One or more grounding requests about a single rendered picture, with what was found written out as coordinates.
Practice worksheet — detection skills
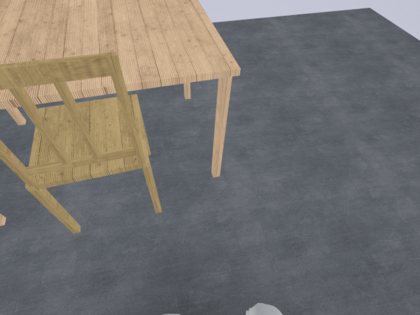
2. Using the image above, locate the table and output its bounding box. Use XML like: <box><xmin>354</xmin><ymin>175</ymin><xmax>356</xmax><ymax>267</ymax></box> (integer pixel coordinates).
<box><xmin>0</xmin><ymin>0</ymin><xmax>241</xmax><ymax>226</ymax></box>

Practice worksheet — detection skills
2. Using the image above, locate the chair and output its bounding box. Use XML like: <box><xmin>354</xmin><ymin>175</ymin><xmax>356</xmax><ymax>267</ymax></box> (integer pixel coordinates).
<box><xmin>0</xmin><ymin>52</ymin><xmax>162</xmax><ymax>234</ymax></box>

